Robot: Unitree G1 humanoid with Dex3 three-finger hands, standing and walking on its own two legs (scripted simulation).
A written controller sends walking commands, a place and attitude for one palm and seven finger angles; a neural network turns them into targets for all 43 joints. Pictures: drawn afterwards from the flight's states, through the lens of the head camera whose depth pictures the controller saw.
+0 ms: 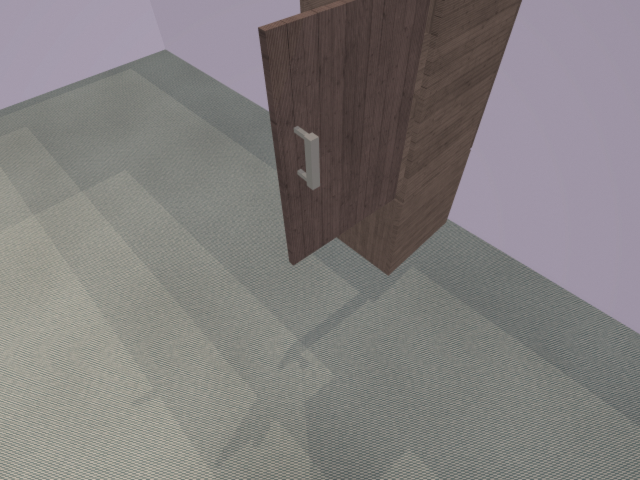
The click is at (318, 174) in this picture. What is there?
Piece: cupboard door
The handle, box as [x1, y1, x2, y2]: [294, 126, 319, 189]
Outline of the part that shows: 294,127 294,132 304,139 306,171 304,172 301,169 299,169 297,173 307,182 307,185 313,189 319,186 318,137 312,132 309,134 298,126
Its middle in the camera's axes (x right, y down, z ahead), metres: -0.03 -0.16 +0.76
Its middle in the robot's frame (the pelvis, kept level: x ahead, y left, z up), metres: +0.68 +0.06 -0.01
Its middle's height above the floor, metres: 0.78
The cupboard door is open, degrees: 85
